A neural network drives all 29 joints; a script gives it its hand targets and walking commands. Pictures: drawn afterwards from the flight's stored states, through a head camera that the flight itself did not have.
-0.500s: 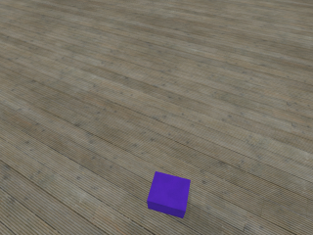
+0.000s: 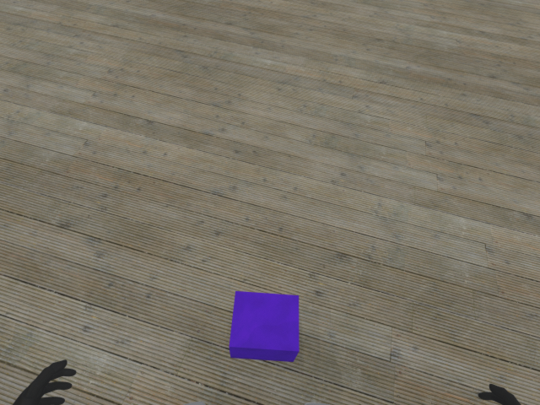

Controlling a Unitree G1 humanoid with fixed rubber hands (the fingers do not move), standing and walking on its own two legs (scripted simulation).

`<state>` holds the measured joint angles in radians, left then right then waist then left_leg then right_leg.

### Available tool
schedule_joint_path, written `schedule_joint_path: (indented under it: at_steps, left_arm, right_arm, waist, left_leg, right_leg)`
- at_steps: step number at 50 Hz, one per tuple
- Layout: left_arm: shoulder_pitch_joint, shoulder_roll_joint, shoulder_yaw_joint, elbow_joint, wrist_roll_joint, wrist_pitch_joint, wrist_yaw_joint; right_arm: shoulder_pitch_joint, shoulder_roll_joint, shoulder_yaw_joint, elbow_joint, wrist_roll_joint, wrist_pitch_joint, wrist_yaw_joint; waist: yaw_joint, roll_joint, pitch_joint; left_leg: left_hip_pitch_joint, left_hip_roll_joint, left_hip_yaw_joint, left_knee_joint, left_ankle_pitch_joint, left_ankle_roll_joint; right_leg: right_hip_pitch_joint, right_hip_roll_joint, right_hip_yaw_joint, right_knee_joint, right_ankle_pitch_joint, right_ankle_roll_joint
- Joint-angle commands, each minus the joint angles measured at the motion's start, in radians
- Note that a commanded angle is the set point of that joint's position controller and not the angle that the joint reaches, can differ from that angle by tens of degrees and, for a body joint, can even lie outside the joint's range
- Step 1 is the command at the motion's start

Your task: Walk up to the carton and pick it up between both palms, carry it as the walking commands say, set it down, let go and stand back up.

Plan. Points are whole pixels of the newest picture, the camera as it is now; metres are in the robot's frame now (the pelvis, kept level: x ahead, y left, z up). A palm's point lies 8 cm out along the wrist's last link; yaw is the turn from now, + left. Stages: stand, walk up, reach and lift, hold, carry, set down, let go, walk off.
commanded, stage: walk up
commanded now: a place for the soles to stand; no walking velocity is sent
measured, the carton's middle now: (264, 326) +0.43 -0.02 -0.67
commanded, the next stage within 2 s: reach and lift in 1.06 s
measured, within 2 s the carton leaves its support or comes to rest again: neither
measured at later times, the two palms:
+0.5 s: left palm (50, 393) +0.16 +0.30 -0.07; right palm out of the picture +0.08 -0.35 -0.07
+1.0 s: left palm (61, 379) +0.18 +0.29 -0.07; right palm out of the picture +0.07 -0.35 -0.06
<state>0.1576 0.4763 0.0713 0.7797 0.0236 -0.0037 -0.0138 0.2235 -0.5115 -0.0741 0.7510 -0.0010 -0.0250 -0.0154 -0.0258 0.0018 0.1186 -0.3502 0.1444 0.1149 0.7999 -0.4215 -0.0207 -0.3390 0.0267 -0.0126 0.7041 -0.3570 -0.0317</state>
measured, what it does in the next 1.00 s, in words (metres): stands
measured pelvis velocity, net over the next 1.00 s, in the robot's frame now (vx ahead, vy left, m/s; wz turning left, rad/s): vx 0.01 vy -0.01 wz -0.12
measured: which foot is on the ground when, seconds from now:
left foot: down 0.00-1.00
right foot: down 0.00-1.00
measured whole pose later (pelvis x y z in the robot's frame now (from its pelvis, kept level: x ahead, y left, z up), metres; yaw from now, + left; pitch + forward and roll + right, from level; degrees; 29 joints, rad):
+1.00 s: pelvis +0.01 -0.01 +0.03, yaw -7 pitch -1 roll +1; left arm 0.05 0.42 0.02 1.00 0.01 0.01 -0.03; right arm 0.10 -0.44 -0.03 1.01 -0.01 -0.04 -0.01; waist -0.02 -0.02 0.05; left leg -0.16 0.08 0.12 0.44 -0.25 -0.04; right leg -0.23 0.03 0.08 0.48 -0.23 0.00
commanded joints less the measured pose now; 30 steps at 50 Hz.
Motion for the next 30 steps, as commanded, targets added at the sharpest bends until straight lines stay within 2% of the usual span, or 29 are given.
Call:
schedule_joint_path:
  at_steps: [1, 2, 3, 4, 5, 6, 7, 8, 9, 10, 11, 12, 13, 14, 15, 16, 17, 18, 20, 22, 25, 30]
  left_arm:
    - [0.098, 0.275, 0.08, -0.038, 0.01, -0.02, 0.01]
    - [0.109, 0.25, 0.067, -0.029, -0.005, -0.021, 0.009]
    - [0.07, 0.23, 0.046, -0.037, -0.002, -0.023, 0.014]
    - [0.017, 0.206, 0.032, -0.043, -0.001, -0.02, 0.02]
    - [-0.032, 0.191, 0.021, -0.041, -0.003, -0.013, 0.019]
    - [-0.063, 0.172, 0.013, -0.037, -0.005, -0.003, 0.013]
    - [-0.08, 0.135, 0.004, -0.04, -0.01, 0.002, 0.008]
    - [-0.047, 0.138, 0.007, -0.03, -0.014, 0.005, 0.008]
    - [-0.027, 0.159, 0.016, -0.003, -0.016, 0.01, 0.008]
    - [-0.003, 0.148, 0.017, 0.011, -0.017, 0.009, 0.003]
    - [0.02, 0.136, 0.017, 0.029, -0.014, 0.004, -0.001]
    - [0.035, 0.144, 0.022, 0.049, -0.004, -0.005, -0.003]
    - [0.009, 0.186, 0.034, 0.051, 0.009, -0.015, -0.004]
    - [-0.035, 0.216, 0.034, 0.046, 0.003, -0.022, -0.007]
    - [-0.039, 0.202, 0.025, 0.054, -0.005, -0.023, -0.006]
    - [-0.075, 0.191, 0.014, 0.056, -0.006, -0.02, -0.003]
    - [-0.113, 0.168, 0.002, 0.058, -0.008, -0.015, -0.001]
    - [-0.124, 0.142, -0.007, 0.066, -0.011, -0.014, -0.001]
    - [-0.1, 0.144, -0.004, 0.095, -0.011, -0.011, -0.003]
    - [-0.097, 0.15, 0.0, 0.112, -0.012, -0.009, -0.006]
    - [-0.126, 0.144, -0.004, 0.122, -0.013, -0.009, -0.008]
    - [-0.152, 0.135, -0.012, 0.142, -0.012, -0.006, -0.009]
  right_arm:
    - [0.006, -0.094, -0.019, -0.074, 0.02, -0.006, -0.004]
    - [-0.051, -0.103, -0.021, -0.064, 0.026, 0.007, -0.018]
    - [-0.046, -0.11, -0.021, -0.046, 0.021, 0.008, -0.021]
    - [-0.008, -0.112, -0.022, -0.02, 0.018, 0.0, -0.023]
    - [0.041, -0.114, -0.024, 0.015, 0.014, -0.01, -0.023]
    - [0.077, -0.123, -0.029, 0.043, 0.003, -0.022, -0.02]
    - [0.075, -0.183, -0.043, 0.045, -0.012, -0.034, -0.02]
    - [0.031, -0.26, -0.049, 0.033, -0.011, -0.043, -0.014]
    - [-0.013, -0.247, -0.043, 0.025, -0.007, -0.044, -0.008]
    - [-0.043, -0.223, -0.035, 0.025, -0.009, -0.043, -0.008]
    - [-0.071, -0.208, -0.029, 0.031, -0.01, -0.038, -0.011]
    - [-0.084, -0.19, -0.024, 0.039, -0.009, -0.031, -0.008]
    - [-0.061, -0.156, -0.017, 0.043, -0.004, -0.024, -0.006]
    - [-0.055, -0.112, -0.006, 0.048, 0.005, -0.021, -0.008]
    - [-0.061, -0.102, -0.002, 0.063, 0.007, -0.018, -0.009]
    - [-0.061, -0.096, 0.002, 0.078, 0.005, -0.02, -0.006]
    - [-0.057, -0.099, 0.003, 0.096, -0.001, -0.026, -0.005]
    - [-0.06, -0.119, -0.001, 0.109, -0.006, -0.033, -0.005]
    - [-0.078, -0.154, -0.006, 0.128, -0.005, -0.037, -0.003]
    - [-0.099, -0.145, -0.001, 0.138, -0.001, -0.035, -0.003]
    - [-0.12, -0.119, 0.009, 0.158, 0.001, -0.028, -0.002]
    - [-0.127, -0.124, 0.01, 0.188, -0.005, -0.029, 0.002]
  waist:
    - [0.048, -0.131, -0.219]
    - [0.067, -0.095, -0.228]
    - [0.049, -0.074, -0.198]
    - [0.023, -0.095, -0.168]
    - [-0.011, -0.123, -0.15]
    - [-0.034, -0.123, -0.149]
    - [-0.034, -0.02, -0.134]
    - [-0.005, 0.107, -0.128]
    - [0.013, 0.122, -0.113]
    - [0.037, 0.114, -0.089]
    - [0.056, 0.117, -0.093]
    - [0.063, 0.109, -0.092]
    - [0.042, 0.018, -0.095]
    - [0.009, -0.089, -0.099]
    - [0.009, -0.083, -0.127]
    - [-0.002, -0.073, -0.12]
    - [-0.011, -0.063, -0.113]
    - [-0.011, -0.039, -0.108]
    - [0.013, -0.012, -0.129]
    - [0.02, -0.019, -0.147]
    - [0.012, -0.034, -0.142]
    - [0.006, -0.037, -0.153]
  left_leg:
    - [-0.171, -0.043, -0.012, 0.142, 0.233, 0.022]
    - [-0.144, -0.056, -0.074, 0.166, -0.22, 0.028]
    - [-0.104, -0.05, -0.105, 0.161, -0.231, 0.027]
    - [-0.064, -0.056, -0.102, 0.079, -0.161, 0.034]
    - [0.033, -0.074, -0.075, -0.062, -0.037, 0.045]
    - [0.148, -0.08, -0.077, -0.2, 0.136, 0.056]
    - [0.167, 0.041, -0.272, -0.319, 0.163, 0.09]
    - [0.108, 0.2, -0.471, -0.394, 0.144, 0.189]
    - [0.056, 0.255, -0.468, -0.387, 0.235, 0.26]
    - [0.021, 0.226, -0.397, -0.355, 0.284, 0.254]
    - [0.004, 0.173, -0.318, -0.318, 0.299, 0.2]
    - [-0.041, 0.111, -0.237, -0.273, 0.267, 0.141]
    - [-0.073, 0.033, -0.166, -0.202, 0.186, 0.088]
    - [-0.045, -0.05, -0.085, -0.142, 0.059, 0.051]
    - [0.029, -0.079, -0.082, -0.127, -0.003, 0.046]
    - [0.085, -0.083, -0.086, -0.175, 0.01, 0.05]
    - [0.122, -0.067, -0.105, -0.24, 0.058, 0.057]
    - [0.13, -0.023, -0.146, -0.3, 0.109, 0.068]
    - [0.109, 0.039, -0.206, -0.336, 0.195, 0.096]
    - [0.098, 0.025, -0.169, -0.323, 0.228, 0.09]
    - [0.118, -0.015, -0.117, -0.321, 0.204, 0.065]
    - [0.168, -0.003, -0.11, -0.37, 0.196, 0.065]
  right_leg:
    - [0.26, -0.242, 0.43, -0.201, 0.371, -0.176]
    - [0.191, -0.348, 0.486, -0.219, 0.477, -0.281]
    - [0.142, -0.33, 0.434, -0.193, 0.502, -0.28]
    - [0.097, -0.287, 0.368, -0.17, 0.494, -0.24]
    - [0.034, -0.226, 0.285, -0.145, 0.443, -0.179]
    - [-0.035, -0.169, 0.226, -0.105, 0.358, -0.119]
    - [-0.113, -0.095, 0.171, 0.009, 0.239, -0.05]
    - [-0.13, -0.012, 0.094, 0.116, 0.046, 0.002]
    - [-0.084, -0.015, 0.067, 0.17, -0.166, 0.016]
    - [-0.043, -0.03, 0.059, 0.147, -0.163, 0.005]
    - [0.015, -0.043, 0.047, 0.04, -0.082, -0.008]
    - [0.092, -0.051, 0.061, -0.08, 0.053, -0.019]
    - [0.098, -0.106, 0.193, -0.158, 0.13, -0.049]
    - [0.046, -0.18, 0.331, -0.212, 0.151, -0.1]
    - [0.014, -0.218, 0.361, -0.241, 0.13, -0.138]
    - [-0.025, -0.209, 0.331, -0.247, 0.102, -0.129]
    - [-0.044, -0.177, 0.283, -0.234, 0.091, -0.093]
    - [-0.04, -0.135, 0.227, -0.198, 0.123, -0.057]
    - [0.035, -0.089, 0.159, -0.147, 0.196, -0.028]
    - [0.087, -0.095, 0.16, -0.168, 0.233, -0.036]
    - [0.079, -0.128, 0.204, -0.23, 0.235, -0.052]
    - [0.08, -0.117, 0.2, -0.268, 0.207, -0.038]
